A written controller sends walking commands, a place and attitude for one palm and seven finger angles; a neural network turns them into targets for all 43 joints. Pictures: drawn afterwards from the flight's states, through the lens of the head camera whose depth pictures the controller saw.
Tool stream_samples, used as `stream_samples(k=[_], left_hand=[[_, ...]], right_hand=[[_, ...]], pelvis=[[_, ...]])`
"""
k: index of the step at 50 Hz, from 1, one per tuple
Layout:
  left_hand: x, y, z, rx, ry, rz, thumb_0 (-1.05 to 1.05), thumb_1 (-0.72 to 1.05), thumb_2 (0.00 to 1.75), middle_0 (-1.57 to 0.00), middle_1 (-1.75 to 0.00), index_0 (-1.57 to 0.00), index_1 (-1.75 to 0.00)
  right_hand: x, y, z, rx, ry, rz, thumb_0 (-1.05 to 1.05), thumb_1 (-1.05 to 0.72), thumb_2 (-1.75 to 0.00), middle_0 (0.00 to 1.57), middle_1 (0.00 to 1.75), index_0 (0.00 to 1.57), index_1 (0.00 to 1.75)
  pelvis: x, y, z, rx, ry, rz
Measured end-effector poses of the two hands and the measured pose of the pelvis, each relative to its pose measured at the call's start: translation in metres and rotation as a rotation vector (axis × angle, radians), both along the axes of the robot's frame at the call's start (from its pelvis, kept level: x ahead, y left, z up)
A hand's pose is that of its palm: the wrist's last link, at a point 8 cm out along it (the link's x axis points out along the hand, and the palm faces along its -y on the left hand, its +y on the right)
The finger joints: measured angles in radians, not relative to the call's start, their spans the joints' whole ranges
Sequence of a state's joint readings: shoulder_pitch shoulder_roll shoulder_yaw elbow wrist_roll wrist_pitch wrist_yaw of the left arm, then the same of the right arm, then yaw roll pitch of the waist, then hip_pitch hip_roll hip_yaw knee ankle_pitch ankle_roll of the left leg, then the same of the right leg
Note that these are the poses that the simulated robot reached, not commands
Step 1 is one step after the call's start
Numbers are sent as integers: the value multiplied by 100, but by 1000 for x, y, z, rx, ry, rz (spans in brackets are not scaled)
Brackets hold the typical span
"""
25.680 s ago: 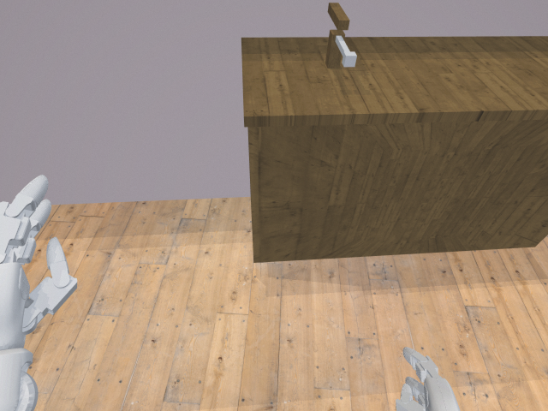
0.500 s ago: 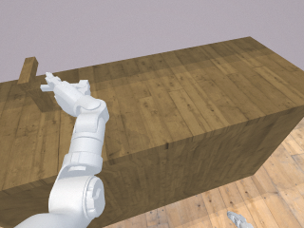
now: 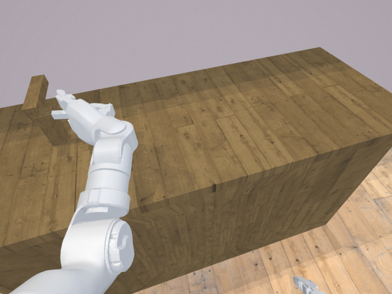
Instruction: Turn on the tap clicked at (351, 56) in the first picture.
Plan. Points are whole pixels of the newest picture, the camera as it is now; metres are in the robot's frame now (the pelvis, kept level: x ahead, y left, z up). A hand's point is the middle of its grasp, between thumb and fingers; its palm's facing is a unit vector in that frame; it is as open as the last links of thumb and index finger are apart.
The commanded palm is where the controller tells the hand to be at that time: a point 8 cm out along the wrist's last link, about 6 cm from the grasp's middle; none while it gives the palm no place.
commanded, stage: lift the hand up off the lever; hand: left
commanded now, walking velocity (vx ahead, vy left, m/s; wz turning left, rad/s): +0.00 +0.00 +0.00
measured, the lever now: (107, 112) +0.49 +0.24 +0.12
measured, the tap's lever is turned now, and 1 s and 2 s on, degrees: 74 74 74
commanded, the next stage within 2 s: draw the hand back beside the body in 0.92 s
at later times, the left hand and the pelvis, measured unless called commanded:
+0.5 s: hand (101, 102) +0.43 +0.21 +0.19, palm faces +0.81 -0.59 -0.05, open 7.8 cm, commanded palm +0.37 +0.22 +0.20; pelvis +0.01 +0.00 +0.00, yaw +0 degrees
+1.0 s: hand (107, 99) +0.44 +0.20 +0.20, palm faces +0.79 -0.61 -0.05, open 7.8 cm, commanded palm +0.37 +0.22 +0.20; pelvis +0.01 +0.00 +0.01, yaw +0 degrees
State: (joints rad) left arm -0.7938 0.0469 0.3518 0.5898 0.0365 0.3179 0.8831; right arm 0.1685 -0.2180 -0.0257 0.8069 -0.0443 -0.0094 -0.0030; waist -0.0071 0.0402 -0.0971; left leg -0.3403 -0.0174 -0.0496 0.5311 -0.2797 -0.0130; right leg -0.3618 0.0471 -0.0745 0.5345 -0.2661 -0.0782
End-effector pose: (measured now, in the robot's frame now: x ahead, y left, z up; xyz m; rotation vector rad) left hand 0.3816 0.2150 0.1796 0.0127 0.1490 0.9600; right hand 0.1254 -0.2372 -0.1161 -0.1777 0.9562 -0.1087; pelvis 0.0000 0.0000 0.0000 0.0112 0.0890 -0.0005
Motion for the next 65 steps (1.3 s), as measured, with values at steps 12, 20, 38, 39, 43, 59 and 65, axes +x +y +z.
stream_samples(k=[12, 20, 38, 39, 43, 59, 65], left_hand=[[-4, 4, 6, -8, -7, -7, 1, 90, 90, -15, -15, -15, -15], [-4, 11, 14, 1, -19, -2, 1, 90, 90, -15, -15, -15, -15], [-4, -1, 26, -8, -14, -43, 1, 90, 90, -15, -15, -15, -15], [-3, -2, 28, -5, -14, -42, 1, 90, 90, -15, -15, -15, -15], [2, -4, 31, 2, -14, -45, 1, 90, 90, -15, -15, -15, -15], [-19, -9, 29, 85, -119, -435, 1, 90, 90, -15, -16, -15, -16], [-50, 11, 12, 94, -121, -576, 1, 89, 89, -16, -17, -16, -17]], right_hand=[[6, 0, 4, -3, -17, -5, 1, -91, -90, 20, 30, 20, 30], [22, 6, 11, 1, -56, 14, 1, -91, -90, 20, 30, 20, 30], [50, 22, 17, 30, -94, 59, 1, -91, -90, 20, 30, 20, 30], [50, 23, 16, 31, -94, 60, 1, -91, -90, 20, 30, 20, 30], [51, 23, 15, 36, -86, 62, 1, -91, -90, 20, 30, 20, 30], [38, -2, 24, -11, -79, -56, 1, -91, -90, 20, 30, 20, 30], [38, -8, 38, -14, -155, -81, 2, -91, -90, 20, 30, 20, 30]], pelvis=[[2, 2, 2, -2, -19, -3], [3, 3, 3, -3, -22, -2], [7, 5, 5, -3, -40, 2], [7, 5, 5, -3, -39, 2], [8, 4, 5, -2, -33, 1], [12, -1, 8, 4, -100, -31], [8, -1, 10, -3, -141, -52]])
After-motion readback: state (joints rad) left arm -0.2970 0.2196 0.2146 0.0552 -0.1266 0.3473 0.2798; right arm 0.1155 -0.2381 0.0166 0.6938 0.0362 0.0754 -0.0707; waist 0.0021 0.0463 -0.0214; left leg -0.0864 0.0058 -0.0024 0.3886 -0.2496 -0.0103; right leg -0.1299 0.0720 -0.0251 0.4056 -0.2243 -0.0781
